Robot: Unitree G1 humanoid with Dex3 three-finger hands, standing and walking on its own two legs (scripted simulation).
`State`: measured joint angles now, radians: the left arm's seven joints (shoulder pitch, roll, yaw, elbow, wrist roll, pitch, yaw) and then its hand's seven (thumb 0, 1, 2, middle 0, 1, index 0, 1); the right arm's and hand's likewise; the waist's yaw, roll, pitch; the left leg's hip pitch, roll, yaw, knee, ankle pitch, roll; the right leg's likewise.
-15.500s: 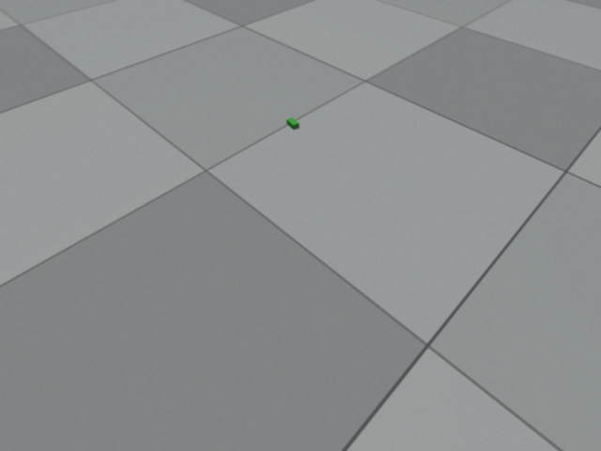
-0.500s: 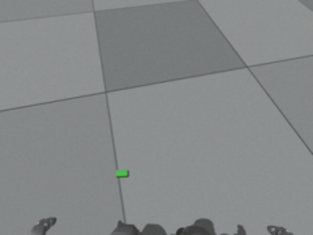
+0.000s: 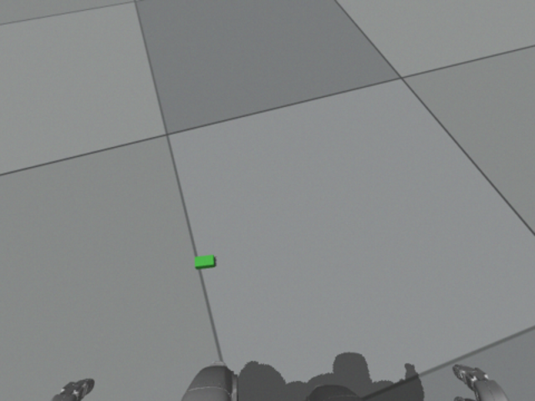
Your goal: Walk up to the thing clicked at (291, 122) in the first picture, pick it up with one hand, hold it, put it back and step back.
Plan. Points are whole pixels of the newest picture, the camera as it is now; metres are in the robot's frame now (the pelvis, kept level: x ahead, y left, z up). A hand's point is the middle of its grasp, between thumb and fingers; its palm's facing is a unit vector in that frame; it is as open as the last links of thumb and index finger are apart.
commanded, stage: walk up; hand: left
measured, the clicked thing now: (204, 262) +0.59 +0.25 -0.74
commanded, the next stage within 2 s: stand in 1.68 s
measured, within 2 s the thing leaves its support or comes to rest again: neither
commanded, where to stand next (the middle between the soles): +0.22 -0.01 m, yaw +3 degrees
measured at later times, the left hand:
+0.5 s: hand out of the picture -0.06 +0.26 -0.14, palm faces +0.06 -0.93 -0.35, open 7.4 cm
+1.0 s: hand out of the picture -0.13 +0.26 -0.13, palm faces +0.08 -0.92 -0.39, open 7.4 cm
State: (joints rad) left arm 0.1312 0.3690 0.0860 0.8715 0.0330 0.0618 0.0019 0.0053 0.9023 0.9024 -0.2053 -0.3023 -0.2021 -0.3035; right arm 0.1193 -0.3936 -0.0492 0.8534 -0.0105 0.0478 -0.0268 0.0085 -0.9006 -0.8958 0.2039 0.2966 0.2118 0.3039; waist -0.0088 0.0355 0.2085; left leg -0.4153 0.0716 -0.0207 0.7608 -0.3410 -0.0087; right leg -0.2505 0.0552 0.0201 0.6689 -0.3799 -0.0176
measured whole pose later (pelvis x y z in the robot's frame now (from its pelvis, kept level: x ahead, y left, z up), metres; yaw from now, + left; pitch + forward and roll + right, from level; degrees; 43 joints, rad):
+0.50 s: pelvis -0.14 -0.01 +0.02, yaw +2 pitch -2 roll -1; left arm 0.18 0.40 0.09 0.83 0.02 0.07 0.00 0.01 0.90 0.90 -0.21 -0.30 -0.20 -0.30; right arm 0.16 -0.35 -0.03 0.86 -0.04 0.02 -0.01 0.01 -0.90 -0.90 0.20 0.30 0.21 0.30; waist 0.03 -0.05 0.14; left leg -0.29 0.02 -0.01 0.59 -0.26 0.02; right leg -0.42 0.10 0.13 1.13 -0.49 0.00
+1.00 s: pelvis -0.18 -0.02 +0.01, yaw +2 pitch -3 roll +1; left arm 0.22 0.38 0.06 0.94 0.00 0.00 0.00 0.01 0.90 0.90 -0.21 -0.30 -0.20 -0.30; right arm 0.23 -0.35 -0.05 0.96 -0.02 -0.01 0.02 0.01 -0.91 -0.90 0.20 0.30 0.21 0.30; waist 0.03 -0.01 0.09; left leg -0.26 -0.03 -0.03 0.57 -0.26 0.01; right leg -0.21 -0.03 0.02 0.71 -0.47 -0.02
